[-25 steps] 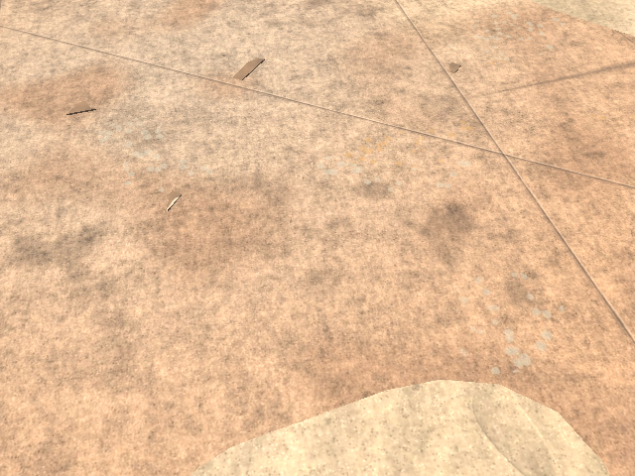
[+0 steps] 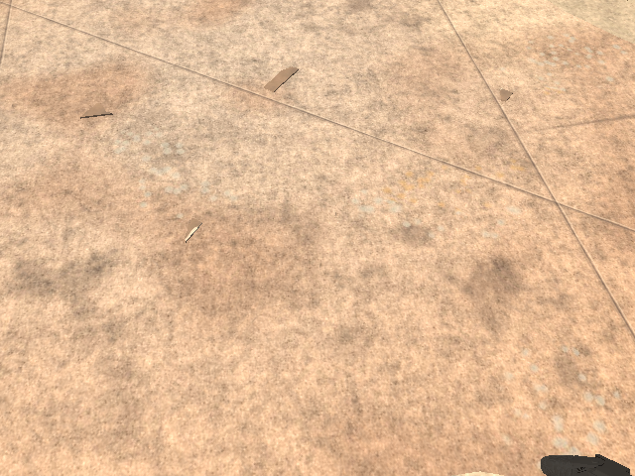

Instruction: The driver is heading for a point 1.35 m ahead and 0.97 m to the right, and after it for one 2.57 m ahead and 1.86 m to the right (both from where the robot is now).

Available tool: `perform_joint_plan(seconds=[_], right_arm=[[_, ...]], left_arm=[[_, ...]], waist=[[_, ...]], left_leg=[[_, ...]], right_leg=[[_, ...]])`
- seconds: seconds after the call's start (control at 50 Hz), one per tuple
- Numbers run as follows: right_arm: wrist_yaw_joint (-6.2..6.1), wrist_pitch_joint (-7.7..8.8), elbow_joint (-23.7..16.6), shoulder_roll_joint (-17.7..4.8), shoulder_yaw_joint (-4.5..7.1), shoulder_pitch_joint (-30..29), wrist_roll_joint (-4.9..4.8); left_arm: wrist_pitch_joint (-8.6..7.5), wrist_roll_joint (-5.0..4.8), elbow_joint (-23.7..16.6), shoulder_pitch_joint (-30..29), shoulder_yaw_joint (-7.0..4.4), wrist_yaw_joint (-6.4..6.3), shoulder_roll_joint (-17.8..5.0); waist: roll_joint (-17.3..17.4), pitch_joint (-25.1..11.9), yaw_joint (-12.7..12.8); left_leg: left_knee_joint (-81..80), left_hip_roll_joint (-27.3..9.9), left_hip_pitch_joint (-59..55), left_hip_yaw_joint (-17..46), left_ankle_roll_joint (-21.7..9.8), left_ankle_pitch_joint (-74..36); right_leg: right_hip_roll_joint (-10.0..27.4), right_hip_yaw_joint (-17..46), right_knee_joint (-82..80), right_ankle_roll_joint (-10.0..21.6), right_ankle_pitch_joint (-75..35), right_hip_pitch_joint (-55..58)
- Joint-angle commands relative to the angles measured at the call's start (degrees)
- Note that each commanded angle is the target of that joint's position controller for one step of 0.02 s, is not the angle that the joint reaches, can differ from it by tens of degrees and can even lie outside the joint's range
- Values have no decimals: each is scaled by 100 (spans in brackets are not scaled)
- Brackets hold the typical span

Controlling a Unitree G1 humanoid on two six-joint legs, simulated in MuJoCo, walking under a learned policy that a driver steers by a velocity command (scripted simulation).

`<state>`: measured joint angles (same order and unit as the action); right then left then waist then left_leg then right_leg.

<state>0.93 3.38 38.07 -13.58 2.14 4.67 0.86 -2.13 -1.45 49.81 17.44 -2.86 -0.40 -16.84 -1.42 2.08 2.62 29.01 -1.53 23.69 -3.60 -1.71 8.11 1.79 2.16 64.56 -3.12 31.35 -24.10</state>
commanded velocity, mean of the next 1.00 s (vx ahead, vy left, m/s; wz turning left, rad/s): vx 0.05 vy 0.00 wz -0.53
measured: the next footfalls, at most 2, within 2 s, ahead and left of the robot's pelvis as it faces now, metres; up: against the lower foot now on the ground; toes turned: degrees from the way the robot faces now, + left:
right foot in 0.34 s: +0.09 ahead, -0.15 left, +0.00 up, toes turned -16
left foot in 0.82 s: +0.17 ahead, +0.07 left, +0.00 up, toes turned -33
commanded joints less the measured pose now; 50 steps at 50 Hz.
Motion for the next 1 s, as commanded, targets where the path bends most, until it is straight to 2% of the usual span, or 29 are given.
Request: perform_joint_plan(seconds=[0.02, 0.04, 0.08, 0.16, 0.24, 0.3, 0.32, 0.34, 0.36, 0.38, 0.4, 0.42, 0.44, 0.46, 0.48, 0.52, 0.6, 0.66, 0.72, 0.78, 0.8, 0.82, 0.84, 0.86, 0.88, 0.9, 0.92, 0.96, 1.0], right_arm=[[-45, 37, -82, -699, 241, 183, 62], [-67, 65, -60, -742, 262, 63, 107], [-139, 87, 20, -829, 300, -9, 108], [-283, -16, 176, -970, 348, -12, 40], [-274, -162, 314, -1184, 423, 96, -66], [-258, -253, 399, -1303, 473, 84, -194], [-262, -281, 452, -1262, 470, 122, -244], [-248, -305, 603, -1108, 443, 450, -223], [-225, -308, 560, -827, 369, 513, -40], [-252, -299, 194, -708, 301, 144, 96], [-257, -304, 186, -947, 369, -224, 46], [-257, -320, 178, -954, 389, -237, -95], [-307, -334, 304, -915, 400, -95, -104], [-351, -350, 334, -1015, 435, -69, -49], [-357, -352, 357, -1009, 447, -20, -28], [-343, -337, 375, -896, 426, 96, -64], [-317, -321, 315, -726, 345, -124, -88], [-257, -300, 303, -770, 342, -155, -113], [-186, -237, 287, -837, 362, -93, -145], [-107, -149, 356, -855, 395, 285, -153], [-100, -137, 416, -973, 443, 494, -124], [-135, -163, 397, -1365, 536, 675, -19], [-152, -220, 419, -1762, 607, 534, 129], [-165, -187, 221, -1401, 520, 304, 174], [-205, -187, 109, -1098, 431, -7, 125], [-234, -208, 60, -967, 397, -237, 41], [-265, -221, 38, -877, 363, -280, -54], [-327, -282, 62, -920, 347, -92, -42], [-371, -338, 100, -1023, 382, 216, 2]], left_arm=[[247, 36, -311, 387, -177, -121, -412], [311, 49, -369, 418, -186, -146, -335], [379, 84, -541, 224, -207, -165, -295], [437, 103, -866, -332, -198, -54, -266], [510, 98, -1172, -737, -247, 80, -398], [538, 89, -1303, -730, -291, 168, -418], [528, 99, -1274, -598, -318, 173, -432], [512, 133, -1232, -409, -397, 123, -627], [481, 153, -1270, -177, -565, 14, -1243], [424, 278, -1415, -166, -620, -2, -1712], [292, 317, -1409, -10, -537, 61, -1377], [188, 289, -1408, -190, -492, 67, -1282], [155, 183, -1454, -511, -474, 31, -1152], [180, 80, -1516, -778, -411, -10, -968], [207, 85, -1567, -888, -373, -52, -913], [235, 130, -1628, -878, -371, -98, -920], [288, 92, -1673, -757, -423, -179, -1039], [343, 111, -1743, -803, -445, -169, -1094], [382, 97, -1794, -857, -442, -125, -1074], [440, 16, -1878, -1066, -421, -135, -1026], [458, -5, -1907, -1057, -398, -156, -939], [459, 46, -1943, -885, -321, -156, -659], [407, 13, -2134, -763, -314, -140, -591], [350, 118, -2008, -659, -470, -128, -1119], [367, 57, -1848, -543, -571, -100, -1318], [430, 56, -1711, -422, -574, -107, -1196], [485, 73, -1686, -413, -541, -112, -1056], [521, 20, -1788, -577, -444, -69, -769], [507, -13, -1970, -921, -374, -51, -627]], waist=[[892, -834, -37], [906, -775, 45], [862, -701, 51], [793, -677, -105], [774, -597, -260], [788, -607, -191], [724, -639, -123], [420, -674, -119], [-847, -722, -192], [-1923, -715, -128], [-1008, -1111, 190], [-783, -1021, 34], [-467, -956, -143], [-439, -883, -239], [-527, -929, -328], [-521, -1053, -376], [-593, -989, -230], [-729, -872, -175], [-835, -819, -153], [-826, -848, -396], [-691, -880, -462], [174, -1006, -366], [1883, -695, -87], [1464, -677, -178], [1040, -605, -64], [867, -485, 25], [880, -394, -48], [910, -302, -182], [1020, -378, -424]], left_leg=[[-1205, -1499, -1025, 918, -1190, -2740], [-1336, -1512, -817, 731, -1232, -2643], [-1495, -1598, -754, 489, -1265, -2341], [-1611, -1642, -902, 106, -1211, -1369], [-1401, -1840, -1268, 44, -1120, -985], [-890, -1882, -1566, -32, -847, -1007], [-558, -1751, -1512, -172, -644, -852], [-7, -1470, -1303, -390, -299, -457], [1534, -852, -290, -939, 222, 631], [2970, 61, 1441, -611, 653, 3051], [3854, 54, 1581, 357, 599, 3130], [4015, -14, 1680, 560, 488, 2654], [3868, -99, 1702, 660, 449, 2177], [3686, -134, 1684, 716, 454, 1859], [3708, -70, 1384, 690, 477, 1628], [3426, 63, 1166, 689, 519, 1333], [2214, 183, 895, 790, 619, 1128], [1617, 285, 446, 807, 611, 1154], [1063, 376, 105, 833, 537, 1280], [-290, 416, -635, 733, 364, 641], [-804, 173, -1213, 809, 241, 43], [-1008, -910, -1933, 1712, -157, -338], [-1240, -1981, -1934, 3127, -1124, -1469], [-1252, -2355, -1654, 3264, -1599, -1640], [-1160, -1992, -1476, 2609, -1378, -1505], [-1078, -1561, -1431, 2041, -1071, -1219], [-1060, -1384, -1505, 1733, -963, -1156], [-1114, -1183, -1529, 1224, -982, -1332], [-1112, -1274, -1991, 1094, -1078, -1457]], right_leg=[[310, 16, 258, -166, -602, -501], [288, -28, 156, -189, -764, -404], [340, -24, -205, -165, -1133, -481], [431, -119, -1159, -34, -1744, -339], [347, -349, -1854, 124, -1465, -211], [186, -593, -2763, 358, -1472, 150], [34, -710, -3307, 483, -1864, 525], [-47, -529, -3838, 669, -2602, 1036], [914, 873, -4206, 1064, -4703, 1844], [2082, 2679, -4326, 2277, -5733, 2369], [1999, 2532, -4378, 2472, -5576, 2348], [1702, 2017, -4359, 2191, -5304, 2253], [1398, 1684, -4316, 1861, -4860, 2138], [1292, 1562, -4336, 1686, -4683, 1993], [1173, 1442, -4349, 1645, -4793, 1741], [1042, 1374, -4363, 1649, -4765, 1705], [955, 1612, -4346, 1633, -3962, 1700], [896, 1912, -4368, 1643, -3345, 1361], [837, 2310, -4279, 1614, -3310, 1308], [595, 2507, -3963, 1375, -3399, 1245], [383, 2395, -3751, 1140, -2936, 937], [-81, 1860, -2813, 811, -1593, 182], [-1024, 705, -1769, 461, 369, -1036], [-596, 757, -366, 209, 508, -1138], [-499, 734, 152, 133, 96, -1061], [-440, 631, 390, 21, -244, -1075], [-415, 577, 617, -84, -559, -1252], [-341, 273, 480, -212, -866, -1283], [-205, 105, -112, -287, -955, -1416]])
Velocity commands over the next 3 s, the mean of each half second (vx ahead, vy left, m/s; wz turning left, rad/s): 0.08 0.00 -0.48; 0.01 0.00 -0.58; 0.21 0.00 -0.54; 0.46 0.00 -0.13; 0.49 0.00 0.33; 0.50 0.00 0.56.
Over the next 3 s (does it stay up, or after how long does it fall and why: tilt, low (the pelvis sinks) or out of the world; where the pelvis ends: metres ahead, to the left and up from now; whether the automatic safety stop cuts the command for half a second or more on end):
stays up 0.70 -0.65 0.01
